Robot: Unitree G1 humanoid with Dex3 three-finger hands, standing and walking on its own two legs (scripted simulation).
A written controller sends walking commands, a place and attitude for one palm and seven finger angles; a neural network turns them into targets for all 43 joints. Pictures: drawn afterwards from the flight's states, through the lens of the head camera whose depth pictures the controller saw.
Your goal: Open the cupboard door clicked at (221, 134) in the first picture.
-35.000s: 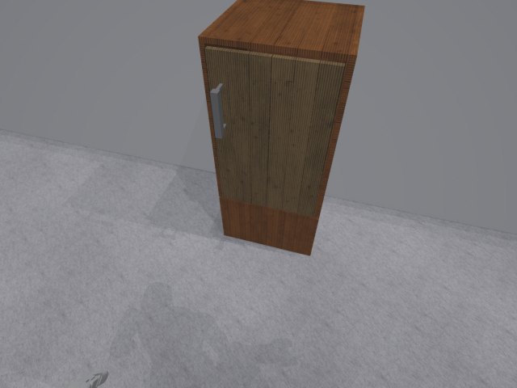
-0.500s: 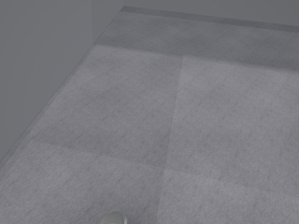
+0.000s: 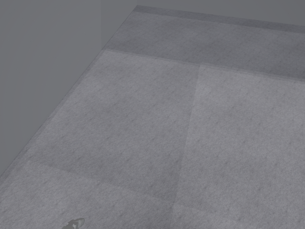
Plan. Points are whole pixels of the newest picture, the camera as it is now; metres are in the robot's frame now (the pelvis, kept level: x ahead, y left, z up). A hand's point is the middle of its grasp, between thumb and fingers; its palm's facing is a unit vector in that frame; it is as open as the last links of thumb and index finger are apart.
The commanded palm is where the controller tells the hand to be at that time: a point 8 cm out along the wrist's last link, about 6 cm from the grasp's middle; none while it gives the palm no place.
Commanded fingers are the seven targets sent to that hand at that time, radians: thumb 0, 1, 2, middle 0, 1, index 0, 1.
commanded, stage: turn to face it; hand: left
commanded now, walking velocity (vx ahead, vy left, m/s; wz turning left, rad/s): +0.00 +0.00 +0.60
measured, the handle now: out of the picture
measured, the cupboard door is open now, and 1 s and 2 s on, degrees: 50 50 50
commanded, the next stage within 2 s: none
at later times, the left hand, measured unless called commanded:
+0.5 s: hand out of the picture +0.10 +0.25 -0.17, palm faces +0.32 -0.92 -0.24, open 7.3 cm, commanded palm none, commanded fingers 0.00 0.90 0.90 -0.20 -0.30 -0.20 -0.30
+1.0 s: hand out of the picture +0.07 +0.16 -0.15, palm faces +0.58 -0.78 -0.24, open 7.3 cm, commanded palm none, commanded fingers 0.00 0.90 0.90 -0.20 -0.30 -0.20 -0.30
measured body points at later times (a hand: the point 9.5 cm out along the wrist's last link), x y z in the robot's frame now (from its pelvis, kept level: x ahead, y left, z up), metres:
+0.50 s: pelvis +0.08 +0.02 +0.01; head +0.12 +0.06 +0.45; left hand +0.09 +0.30 -0.15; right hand +0.26 -0.20 -0.11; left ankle +0.07 +0.12 -0.73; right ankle +0.08 -0.14 -0.64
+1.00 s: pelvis +0.12 -0.03 +0.01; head +0.18 +0.01 +0.45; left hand +0.04 +0.20 -0.14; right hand +0.36 -0.18 -0.14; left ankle +0.05 +0.08 -0.69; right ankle +0.16 -0.14 -0.73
